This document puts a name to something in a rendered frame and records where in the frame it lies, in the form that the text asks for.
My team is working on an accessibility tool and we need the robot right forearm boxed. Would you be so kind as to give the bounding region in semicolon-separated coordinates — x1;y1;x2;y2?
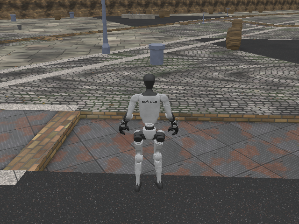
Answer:
168;112;178;128

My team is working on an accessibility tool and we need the right robot thigh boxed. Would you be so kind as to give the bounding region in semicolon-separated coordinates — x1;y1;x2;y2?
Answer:
153;130;165;161

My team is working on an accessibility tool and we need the right robot hand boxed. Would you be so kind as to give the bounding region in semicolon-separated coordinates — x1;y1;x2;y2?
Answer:
168;126;178;135

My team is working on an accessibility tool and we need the left robot hand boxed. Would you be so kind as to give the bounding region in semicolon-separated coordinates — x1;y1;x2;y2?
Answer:
119;125;129;135

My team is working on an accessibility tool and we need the robot left forearm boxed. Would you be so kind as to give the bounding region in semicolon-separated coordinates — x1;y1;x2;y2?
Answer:
121;112;130;127

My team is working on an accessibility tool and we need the left robot upper arm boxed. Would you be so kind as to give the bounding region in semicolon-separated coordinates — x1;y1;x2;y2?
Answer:
126;94;140;119

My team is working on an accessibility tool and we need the right robot upper arm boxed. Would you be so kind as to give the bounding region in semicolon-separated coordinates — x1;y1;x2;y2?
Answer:
159;94;173;119

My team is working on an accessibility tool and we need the humanoid robot head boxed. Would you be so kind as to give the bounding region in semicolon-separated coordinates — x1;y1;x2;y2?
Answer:
142;74;157;96

